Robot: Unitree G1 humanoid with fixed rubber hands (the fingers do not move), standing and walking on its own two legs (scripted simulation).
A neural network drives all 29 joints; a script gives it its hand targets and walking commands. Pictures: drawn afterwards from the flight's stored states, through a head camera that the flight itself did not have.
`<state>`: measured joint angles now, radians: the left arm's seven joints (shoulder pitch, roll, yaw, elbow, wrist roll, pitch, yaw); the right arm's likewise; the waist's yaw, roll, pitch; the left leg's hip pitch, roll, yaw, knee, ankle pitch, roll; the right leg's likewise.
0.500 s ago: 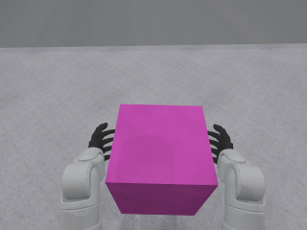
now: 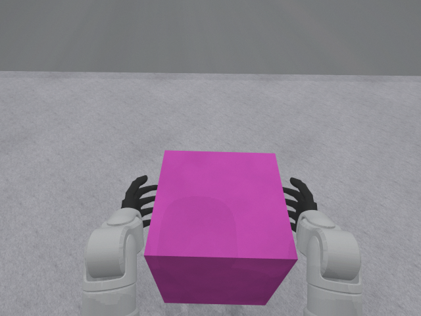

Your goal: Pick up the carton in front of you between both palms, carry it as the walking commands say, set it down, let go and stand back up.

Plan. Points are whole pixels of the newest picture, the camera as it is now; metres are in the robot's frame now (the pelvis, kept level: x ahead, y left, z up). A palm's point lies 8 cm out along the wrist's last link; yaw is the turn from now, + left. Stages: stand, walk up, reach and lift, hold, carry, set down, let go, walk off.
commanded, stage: carry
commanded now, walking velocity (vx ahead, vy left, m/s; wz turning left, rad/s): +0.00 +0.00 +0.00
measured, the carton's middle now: (217, 231) +0.28 +0.00 +0.01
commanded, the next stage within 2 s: hold in 1.26 s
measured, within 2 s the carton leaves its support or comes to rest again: neither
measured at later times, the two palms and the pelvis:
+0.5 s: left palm (129, 245) +0.22 +0.15 +0.06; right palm (305, 248) +0.22 -0.15 +0.06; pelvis -0.04 +0.00 +0.00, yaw +0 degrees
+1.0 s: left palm (129, 242) +0.24 +0.16 +0.05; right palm (296, 244) +0.24 -0.14 +0.04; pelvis -0.05 +0.01 +0.00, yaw +0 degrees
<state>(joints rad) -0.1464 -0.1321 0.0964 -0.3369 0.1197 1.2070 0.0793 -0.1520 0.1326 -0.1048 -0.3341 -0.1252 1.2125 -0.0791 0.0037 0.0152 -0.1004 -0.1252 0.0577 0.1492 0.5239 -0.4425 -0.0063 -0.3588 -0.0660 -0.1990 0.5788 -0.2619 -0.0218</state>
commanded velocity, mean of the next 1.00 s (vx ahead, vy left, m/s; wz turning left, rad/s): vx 0.00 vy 0.00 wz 0.00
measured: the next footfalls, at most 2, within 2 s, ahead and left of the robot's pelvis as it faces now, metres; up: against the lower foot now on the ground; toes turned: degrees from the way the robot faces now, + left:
none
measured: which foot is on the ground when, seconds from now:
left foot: down 0.00-1.00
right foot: down 0.00-1.00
